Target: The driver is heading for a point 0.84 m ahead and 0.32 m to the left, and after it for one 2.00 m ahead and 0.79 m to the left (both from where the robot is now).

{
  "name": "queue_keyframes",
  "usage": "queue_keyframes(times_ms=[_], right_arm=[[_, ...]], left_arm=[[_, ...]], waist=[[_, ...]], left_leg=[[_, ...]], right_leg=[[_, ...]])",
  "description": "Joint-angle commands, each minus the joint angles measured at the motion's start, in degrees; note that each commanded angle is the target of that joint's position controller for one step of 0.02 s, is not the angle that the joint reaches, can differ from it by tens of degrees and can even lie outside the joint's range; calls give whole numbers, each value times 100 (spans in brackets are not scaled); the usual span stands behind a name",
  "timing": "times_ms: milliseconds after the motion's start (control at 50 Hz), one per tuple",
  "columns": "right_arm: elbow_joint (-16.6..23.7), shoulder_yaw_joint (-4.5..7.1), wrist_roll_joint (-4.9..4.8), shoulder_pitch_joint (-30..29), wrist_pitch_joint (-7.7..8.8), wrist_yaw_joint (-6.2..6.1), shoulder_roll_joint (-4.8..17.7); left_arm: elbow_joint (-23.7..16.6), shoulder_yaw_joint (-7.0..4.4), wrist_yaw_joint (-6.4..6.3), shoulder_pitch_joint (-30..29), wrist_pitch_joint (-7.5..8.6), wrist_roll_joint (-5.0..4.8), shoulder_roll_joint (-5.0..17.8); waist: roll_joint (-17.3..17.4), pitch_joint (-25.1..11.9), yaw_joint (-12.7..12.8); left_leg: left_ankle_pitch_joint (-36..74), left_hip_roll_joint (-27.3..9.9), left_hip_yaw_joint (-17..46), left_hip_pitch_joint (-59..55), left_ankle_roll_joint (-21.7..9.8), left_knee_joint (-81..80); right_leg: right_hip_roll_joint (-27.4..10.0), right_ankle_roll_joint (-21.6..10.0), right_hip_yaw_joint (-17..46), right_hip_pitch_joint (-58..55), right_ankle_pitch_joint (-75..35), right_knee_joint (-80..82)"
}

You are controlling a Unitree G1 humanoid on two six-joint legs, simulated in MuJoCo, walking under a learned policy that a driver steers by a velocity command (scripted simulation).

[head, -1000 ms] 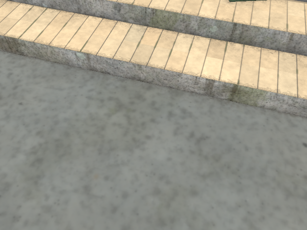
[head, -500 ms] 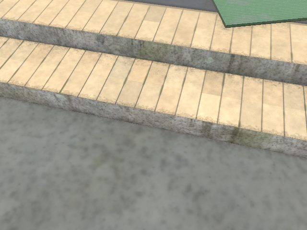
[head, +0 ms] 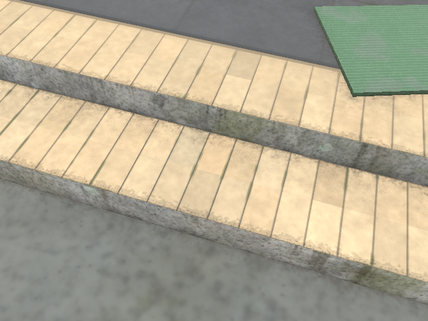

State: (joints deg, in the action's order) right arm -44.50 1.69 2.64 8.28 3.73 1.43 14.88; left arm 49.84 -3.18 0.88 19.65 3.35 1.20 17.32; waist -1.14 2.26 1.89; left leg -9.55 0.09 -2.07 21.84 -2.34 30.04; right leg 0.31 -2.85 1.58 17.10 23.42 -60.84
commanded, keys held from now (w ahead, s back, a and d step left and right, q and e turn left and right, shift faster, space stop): w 0.14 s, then w+q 0.86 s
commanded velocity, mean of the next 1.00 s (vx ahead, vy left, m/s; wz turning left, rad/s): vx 0.50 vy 0.00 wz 0.38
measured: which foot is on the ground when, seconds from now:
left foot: down 0.00-0.38, up 0.40-0.86, down 0.88-1.00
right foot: up 0.00-0.36, down 0.38-0.90, up 0.92-1.00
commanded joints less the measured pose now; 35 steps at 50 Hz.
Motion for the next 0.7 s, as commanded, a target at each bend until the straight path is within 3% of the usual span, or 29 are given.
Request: queue_keyframes(times_ms=[20, 80, 160, 220, 280, 320, 360, 380, 400, 420, 440, 460, 480, 500, 580, 700], right_arm=[[-56, 175, -121, 687, 10, -37, 625], [-229, 202, -158, 836, 122, -22, 688], [-517, 214, -205, 1187, 135, -36, 690], [-701, 246, -207, 1437, 124, -40, 788], [-825, 275, -198, 1609, 99, -61, 887], [-846, 305, -183, 1541, 76, -85, 966], [-831, 319, -190, 1339, 68, -99, 991], [-791, 260, -203, 1336, 93, -89, 777], [-514, 138, -295, 1374, 117, -94, 293], [-455, 170, -307, 1708, 57, -124, 331], [-653, 256, -177, 1602, -61, -145, 676], [-680, 267, -159, 1438, -86, -76, 618], [-682, 253, -163, 1333, -116, -38, 491], [-674, 261, -98, 1216, -169, -2, 457], [-510, 226, -61, 766, -299, 112, 253], [-51, 115, -48, -445, -305, 281, 123]], left_arm=[[-394, -64, 56, -36, -4, 98, 422], [-299, -16, 125, 8, -118, 137, 301], [-543, 65, 151, -904, -107, 133, 196], [-691, 141, 157, -1466, -65, 92, 79], [-770, 144, 115, -1733, -21, 69, 134], [-786, 110, 74, -1644, 33, 60, 243], [-555, 32, -15, -873, 136, 79, 379], [-326, -81, -103, -71, 215, 174, 692], [-344, -198, -193, 658, 235, 301, 1264], [-271, -309, -186, 536, 126, 176, 1581], [-382, -169, -162, 51, 81, 103, 942], [-463, -66, -137, -379, 97, 43, 539], [-488, -15, -138, -604, 124, 46, 353], [-438, 17, -164, -588, 170, 37, 260], [-211, -9, -163, -260, 317, -14, 286], [16, -33, -169, -31, 319, 20, 321]], waist=[[762, -351, -184], [722, -330, -77], [617, 105, -257], [585, 220, -387], [575, 188, -445], [574, 110, -338], [388, -152, 70], [-46, -677, 364], [-993, -1433, 592], [-1781, -1437, 319], [-750, -794, 107], [-454, -305, -23], [-456, -130, -134], [-521, -25, -168], [-417, -101, -233], [-382, 207, -119]], left_leg=[[469, -1377, 1695, -1597, -705, -1728], [968, -1222, 1276, -1371, -858, -2014], [690, -1130, 1020, -1467, -973, -2393], [805, -1039, 958, -1499, -953, -2325], [1290, -1088, 1074, -1608, -883, -1979], [1424, -1180, 1279, -1666, -795, -1678], [1816, -954, 1223, -1417, -617, -836], [1638, -544, 954, -975, -484, 335], [-63, 81, 448, 112, -275, 2072], [-2194, 530, 305, 1238, -283, 2932], [-1870, 25, 655, 1324, -367, 3375], [-1375, -165, 656, 1266, -345, 3309], [-1070, -323, 592, 1112, -285, 3181], [-874, -403, 534, 1065, -210, 3140], [-256, -483, 378, 1381, -34, 3294], [738, -480, 47, 1450, 76, 1728]], right_leg=[[-480, -40, 151, 1475, -467, -248], [-493, 97, -36, 1270, -786, -48], [-692, 267, -191, 1761, -1458, 1088], [-538, 346, -321, 1514, -1820, 2105], [-358, 339, -378, 1112, -1864, 2646], [-295, 259, -327, 726, -1636, 2878], [-154, 143, -361, -478, -1569, 3493], [-549, -31, 68, -1620, -1315, 3700], [-2068, -329, 1764, -2870, -313, 4176], [-2737, -750, 3432, -2935, 159, 4878], [-2433, -660, 2881, -2283, 848, 4894], [-2126, -541, 2136, -1701, 513, 5016], [-1894, -417, 1472, -1381, -232, 5132], [-1727, -364, 989, -1236, -879, 5179], [-1612, -436, -5, -1354, -2500, 5170], [-1469, -458, -979, -1350, -3051, 5248]])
